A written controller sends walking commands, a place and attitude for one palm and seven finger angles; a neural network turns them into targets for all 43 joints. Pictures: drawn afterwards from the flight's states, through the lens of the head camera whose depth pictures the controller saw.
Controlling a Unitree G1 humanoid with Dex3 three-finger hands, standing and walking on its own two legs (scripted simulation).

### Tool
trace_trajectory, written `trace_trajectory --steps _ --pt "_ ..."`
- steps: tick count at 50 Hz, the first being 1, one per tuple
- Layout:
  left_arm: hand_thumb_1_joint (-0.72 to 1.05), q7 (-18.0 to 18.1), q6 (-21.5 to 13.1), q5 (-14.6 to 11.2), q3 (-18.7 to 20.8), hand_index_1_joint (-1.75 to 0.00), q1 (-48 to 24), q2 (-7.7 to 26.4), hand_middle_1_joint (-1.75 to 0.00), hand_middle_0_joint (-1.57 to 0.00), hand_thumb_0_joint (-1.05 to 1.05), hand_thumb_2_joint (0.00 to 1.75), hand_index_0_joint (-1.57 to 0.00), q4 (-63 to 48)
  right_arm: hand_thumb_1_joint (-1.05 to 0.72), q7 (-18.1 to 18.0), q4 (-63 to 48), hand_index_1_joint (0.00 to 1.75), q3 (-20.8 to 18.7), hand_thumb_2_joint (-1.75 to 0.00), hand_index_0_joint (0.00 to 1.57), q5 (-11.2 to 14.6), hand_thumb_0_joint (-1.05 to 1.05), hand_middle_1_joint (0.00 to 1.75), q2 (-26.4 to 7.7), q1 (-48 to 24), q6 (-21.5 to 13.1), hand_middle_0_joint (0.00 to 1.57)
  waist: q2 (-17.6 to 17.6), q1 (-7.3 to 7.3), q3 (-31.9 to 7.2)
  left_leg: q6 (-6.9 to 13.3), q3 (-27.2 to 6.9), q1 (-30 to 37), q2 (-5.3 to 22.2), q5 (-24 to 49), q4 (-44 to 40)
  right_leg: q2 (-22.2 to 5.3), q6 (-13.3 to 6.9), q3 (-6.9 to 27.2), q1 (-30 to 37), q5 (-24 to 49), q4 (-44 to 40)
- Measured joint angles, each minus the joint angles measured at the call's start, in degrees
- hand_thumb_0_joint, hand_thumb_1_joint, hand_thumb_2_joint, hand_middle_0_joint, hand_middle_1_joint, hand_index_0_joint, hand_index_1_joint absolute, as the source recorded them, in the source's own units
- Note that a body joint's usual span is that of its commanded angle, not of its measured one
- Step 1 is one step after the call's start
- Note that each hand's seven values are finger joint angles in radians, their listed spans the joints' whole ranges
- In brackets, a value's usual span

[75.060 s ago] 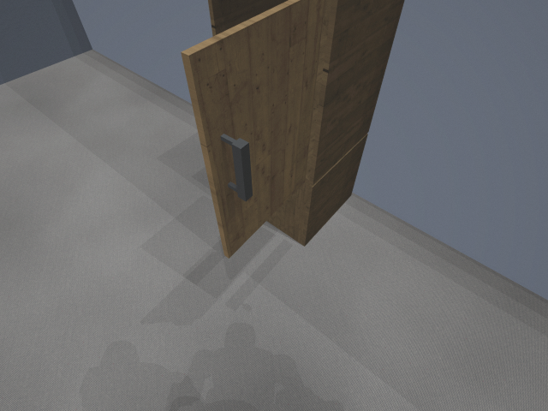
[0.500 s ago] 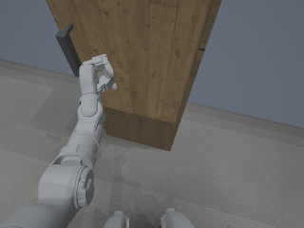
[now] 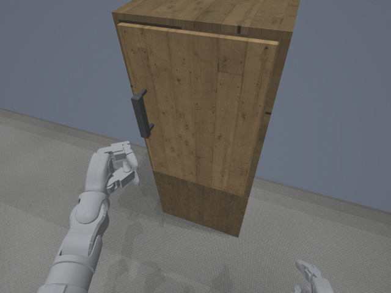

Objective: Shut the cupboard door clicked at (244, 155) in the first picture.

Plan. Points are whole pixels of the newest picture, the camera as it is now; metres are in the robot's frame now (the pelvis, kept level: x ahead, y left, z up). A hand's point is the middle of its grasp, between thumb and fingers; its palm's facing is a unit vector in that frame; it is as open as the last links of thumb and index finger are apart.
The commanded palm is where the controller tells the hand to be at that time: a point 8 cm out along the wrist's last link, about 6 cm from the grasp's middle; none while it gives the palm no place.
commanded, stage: draw the hand back to the body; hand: left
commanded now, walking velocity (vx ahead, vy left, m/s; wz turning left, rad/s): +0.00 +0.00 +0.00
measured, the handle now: (144, 113) +0.63 +0.18 +0.01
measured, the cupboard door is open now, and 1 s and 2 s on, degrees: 0 0 0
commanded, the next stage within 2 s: step back with the hand held close in 0.96 s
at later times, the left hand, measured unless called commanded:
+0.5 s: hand (23, 202) +0.23 +0.27 +0.16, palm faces +0.38 -0.85 -0.36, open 5.5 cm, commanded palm +0.17 +0.31 +0.19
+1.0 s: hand (10, 209) +0.21 +0.27 +0.18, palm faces +0.45 -0.80 -0.39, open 7.4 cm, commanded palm +0.15 +0.30 +0.20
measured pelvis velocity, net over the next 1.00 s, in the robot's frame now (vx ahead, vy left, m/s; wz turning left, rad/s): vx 0.02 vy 0.00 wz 0.02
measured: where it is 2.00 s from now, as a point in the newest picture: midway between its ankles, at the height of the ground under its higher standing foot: outside the picture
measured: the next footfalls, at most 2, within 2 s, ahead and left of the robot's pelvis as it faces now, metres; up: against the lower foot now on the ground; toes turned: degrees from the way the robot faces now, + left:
none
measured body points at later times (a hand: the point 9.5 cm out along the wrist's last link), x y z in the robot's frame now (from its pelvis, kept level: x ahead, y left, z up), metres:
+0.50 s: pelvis +0.02 +0.02 +0.02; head +0.00 +0.00 +0.47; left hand +0.20 +0.31 +0.19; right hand +0.22 -0.18 -0.06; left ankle +0.02 +0.11 -0.72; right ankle +0.00 -0.10 -0.72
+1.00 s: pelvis +0.02 +0.00 +0.02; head -0.01 -0.02 +0.47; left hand +0.18 +0.31 +0.21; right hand +0.21 -0.21 -0.06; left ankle +0.02 +0.11 -0.72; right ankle +0.00 -0.10 -0.72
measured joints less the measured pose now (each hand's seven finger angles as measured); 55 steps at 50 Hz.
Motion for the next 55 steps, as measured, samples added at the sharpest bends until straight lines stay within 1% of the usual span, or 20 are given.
trace_trajectory --steps 3,7,12,18,21,31,34,38,40,45,50,55 --pt "0.90 1.1 2.2 0.9 -0.2 -1.31 3.8 1.4 -1.31 -1.14 0.01 0.90 -1.13 -4.7 -0.90 -1.2 -0.7 0.30 0.8 -0.90 0.20 0.1 0.01 0.30 0.6 -1.5 0.3 0.20 0.0 0.69 1.0 0.4 0.1 3.6 -0.3 1.3 -3.1 -0.3 0.3 0.2 3.6 1.3 -3.0" --pt "0.90 2.2 4.2 1.2 1.1 -1.21 8.1 3.1 -1.21 -1.04 0.01 0.90 -1.03 -11.0 -0.90 -2.0 -1.0 0.30 1.9 -0.90 0.20 0.0 0.01 0.30 1.2 -2.9 -0.3 0.20 0.0 1.89 2.3 0.7 -0.1 7.6 -0.6 2.6 -6.4 -0.7 0.6 0.1 7.9 2.7 -6.8" --pt "0.90 3.0 5.8 1.3 3.1 -1.06 14.2 4.1 -1.06 -0.91 0.01 0.90 -0.90 -19.0 -0.90 -1.8 -0.8 0.30 2.9 -0.90 0.20 -0.4 0.01 0.30 1.5 -3.6 -1.8 0.20 0.3 3.30 3.4 1.0 -0.5 11.5 -1.2 3.8 -9.9 -1.2 1.0 -0.2 12.3 4.0 -10.8" --pt "0.90 3.3 7.0 1.6 5.4 -0.89 22.5 4.6 -0.89 -0.74 0.01 0.90 -0.74 -28.0 -0.90 -1.3 0.3 0.30 3.3 -0.90 0.20 -1.3 0.01 0.30 1.7 -3.5 -3.6 0.20 0.8 4.47 3.9 1.4 -0.7 14.6 -1.7 4.6 -12.8 -1.8 1.5 -0.3 15.4 4.8 -13.9" --pt "0.90 3.5 7.4 1.6 7.6 -0.80 25.8 5.5 -0.80 -0.66 0.01 0.90 -0.66 -31.7 -0.90 -1.1 1.0 0.30 3.3 -0.90 0.20 -1.7 0.01 0.30 1.9 -3.3 -4.2 0.20 0.8 4.91 4.0 1.4 -0.9 15.4 -1.8 4.7 -13.5 -1.9 1.5 -0.5 16.4 4.9 -14.7" --pt "0.89 4.5 7.4 0.8 17.8 -0.50 35.2 8.9 -0.50 -0.39 0.01 0.90 -0.38 -40.5 -0.90 -0.7 2.7 0.30 2.1 -0.90 0.20 -2.1 0.02 0.30 1.4 -2.4 -5.8 0.20 1.6 5.74 3.5 1.2 -1.2 16.1 -1.6 4.3 -13.8 -1.6 1.4 -0.7 17.5 4.9 -15.9" --pt "0.90 4.9 7.2 1.0 18.5 -0.42 36.1 8.4 -0.42 -0.32 0.01 0.90 -0.32 -40.9 -0.90 -0.8 3.1 0.30 1.5 -0.90 0.20 -2.1 0.02 0.30 0.8 -2.2 -6.2 0.20 1.9 6.11 3.6 1.2 -1.4 16.0 -1.6 4.4 -13.8 -1.6 1.3 -0.9 17.4 4.8 -15.6" --pt "0.90 5.3 7.7 1.4 16.9 -0.36 34.4 6.5 -0.36 -0.26 0.01 0.90 -0.26 -39.2 -0.90 -1.2 3.6 0.30 1.1 -0.90 0.20 -2.2 0.02 0.30 0.1 -2.5 -6.6 0.20 1.9 6.32 4.3 1.1 -1.7 15.7 -1.8 4.7 -13.7 -1.8 1.2 -1.3 17.0 4.6 -15.0" --pt "0.90 5.3 8.0 1.4 16.1 -0.34 33.9 6.0 -0.34 -0.24 0.01 0.90 -0.24 -38.7 -0.90 -1.5 3.9 0.30 1.1 -0.90 0.20 -2.3 0.02 0.30 0.2 -2.5 -6.8 0.20 1.6 6.26 4.3 1.0 -1.8 15.6 -1.7 4.9 -13.8 -1.7 1.1 -1.4 16.7 4.6 -14.8" --pt "0.89 5.2 7.9 1.3 15.4 -0.31 34.4 6.8 -0.32 -0.22 0.01 0.90 -0.22 -39.7 -0.90 -1.9 4.2 0.30 1.3 -0.90 0.20 -2.3 0.02 0.30 0.9 -2.3 -7.6 0.20 0.7 5.61 3.7 0.5 -1.6 15.9 -1.1 4.6 -13.7 -1.1 0.6 -1.2 16.9 4.5 -14.7" --pt "0.89 5.1 6.9 1.1 16.4 -0.31 34.5 7.8 -0.31 -0.22 0.01 0.90 -0.21 -40.5 -0.90 -1.9 4.1 0.30 1.3 -0.90 0.20 -2.3 0.02 0.30 1.0 -2.4 -8.3 0.20 0.8 5.08 3.6 0.1 -1.4 16.5 -0.5 4.3 -13.5 -0.6 0.2 -1.0 17.5 4.5 -14.8" --pt "0.89 4.8 6.5 0.7 17.2 -0.30 34.3 7.8 -0.30 -0.21 0.01 0.90 -0.21 -39.4 -0.90 -1.8 3.9 0.30 1.1 -0.90 0.20 -2.2 0.02 0.30 0.9 -2.7 -7.9 0.20 1.4 4.98 4.1 -0.1 -1.2 16.4 -0.3 4.6 -13.8 -0.3 0.0 -0.8 17.2 4.8 -14.9"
